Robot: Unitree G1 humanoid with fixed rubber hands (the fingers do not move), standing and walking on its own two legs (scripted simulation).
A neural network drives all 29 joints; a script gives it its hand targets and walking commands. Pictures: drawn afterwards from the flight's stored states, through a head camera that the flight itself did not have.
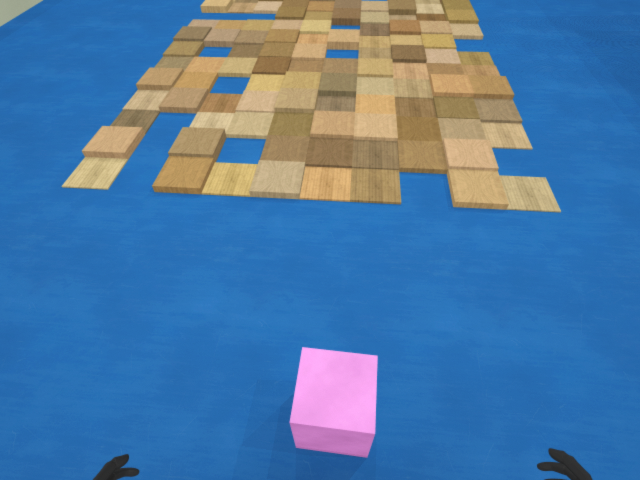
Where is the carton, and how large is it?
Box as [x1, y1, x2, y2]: [289, 347, 377, 457]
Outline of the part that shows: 302,347 289,422 296,447 366,457 374,435 377,356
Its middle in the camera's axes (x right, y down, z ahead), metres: +0.04 +0.46 +1.09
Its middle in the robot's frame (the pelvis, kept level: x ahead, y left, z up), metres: +0.42 -0.01 -0.66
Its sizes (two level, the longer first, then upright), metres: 0.210 0.200 0.250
